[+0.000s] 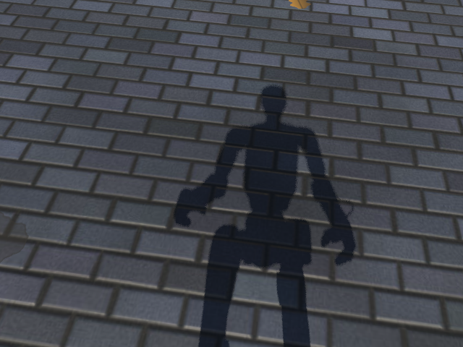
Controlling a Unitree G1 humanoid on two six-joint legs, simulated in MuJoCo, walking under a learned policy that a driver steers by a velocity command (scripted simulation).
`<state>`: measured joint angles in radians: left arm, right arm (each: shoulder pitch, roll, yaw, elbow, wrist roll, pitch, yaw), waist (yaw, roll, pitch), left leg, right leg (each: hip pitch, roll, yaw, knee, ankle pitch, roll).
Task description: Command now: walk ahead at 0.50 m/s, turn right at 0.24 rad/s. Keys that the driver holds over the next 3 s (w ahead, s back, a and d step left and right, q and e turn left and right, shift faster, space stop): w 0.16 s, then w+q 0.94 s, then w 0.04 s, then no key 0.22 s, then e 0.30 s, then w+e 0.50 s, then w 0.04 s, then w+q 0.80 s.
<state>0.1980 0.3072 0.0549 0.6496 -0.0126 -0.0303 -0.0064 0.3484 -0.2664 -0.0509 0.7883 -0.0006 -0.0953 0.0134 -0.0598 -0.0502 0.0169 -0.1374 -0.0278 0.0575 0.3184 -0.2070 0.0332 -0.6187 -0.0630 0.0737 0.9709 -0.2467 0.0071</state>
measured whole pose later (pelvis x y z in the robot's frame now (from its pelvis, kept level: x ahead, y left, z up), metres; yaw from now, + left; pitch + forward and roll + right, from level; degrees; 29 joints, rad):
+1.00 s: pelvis +0.53 +0.04 +0.00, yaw +23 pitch +1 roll -1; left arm 0.11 0.31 0.06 0.71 0.01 -0.10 0.00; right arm 0.31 -0.28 -0.07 0.72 0.01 -0.05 0.01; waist -0.04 -0.03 0.05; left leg -0.22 -0.11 -0.07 0.37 -0.16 0.10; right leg -0.62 -0.11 0.08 0.98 -0.24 0.05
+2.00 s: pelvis +0.84 +0.07 -0.02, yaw +15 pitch +2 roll +1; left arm 0.17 0.31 0.07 0.75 -0.02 -0.01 -0.03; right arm 0.27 -0.32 -0.09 0.76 0.01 -0.03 -0.01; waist -0.03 0.03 0.00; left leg -0.25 0.11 0.07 0.74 -0.45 -0.04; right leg -0.34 0.00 -0.05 0.62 -0.30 -0.05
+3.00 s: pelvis +1.38 +0.16 -0.02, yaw +26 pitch +2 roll -1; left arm 0.11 0.27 0.04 0.66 0.01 -0.11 -0.01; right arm 0.37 -0.31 -0.06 0.75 0.03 -0.03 -0.01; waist -0.05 0.03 0.01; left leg -0.31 -0.07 -0.14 1.06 -0.47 0.03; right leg -0.39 0.03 0.02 0.53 -0.17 -0.01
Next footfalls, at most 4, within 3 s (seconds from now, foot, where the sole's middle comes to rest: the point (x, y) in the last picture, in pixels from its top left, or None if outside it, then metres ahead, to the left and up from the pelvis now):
0.22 right None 0.28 -0.15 -0.78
0.76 left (182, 328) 0.55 0.12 -0.78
1.22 right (208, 228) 0.88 0.04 -0.78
1.60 left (146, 263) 0.76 0.23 -0.78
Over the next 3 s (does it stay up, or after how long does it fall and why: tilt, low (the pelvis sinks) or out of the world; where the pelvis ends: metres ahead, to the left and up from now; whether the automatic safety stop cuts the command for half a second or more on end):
stays up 1.38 0.16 -0.02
